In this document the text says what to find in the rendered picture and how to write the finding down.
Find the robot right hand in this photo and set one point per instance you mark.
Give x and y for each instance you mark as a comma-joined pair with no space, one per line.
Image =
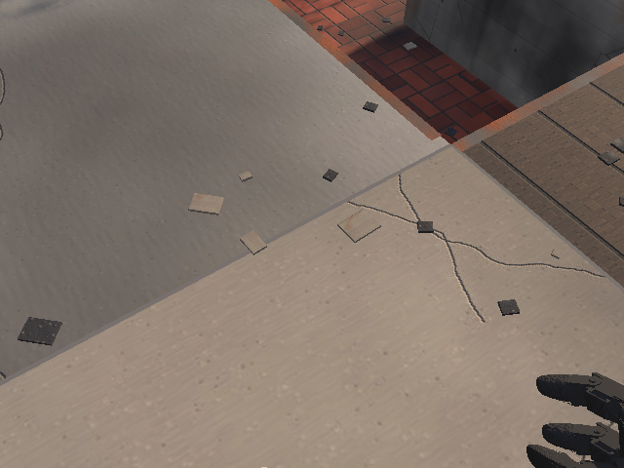
602,396

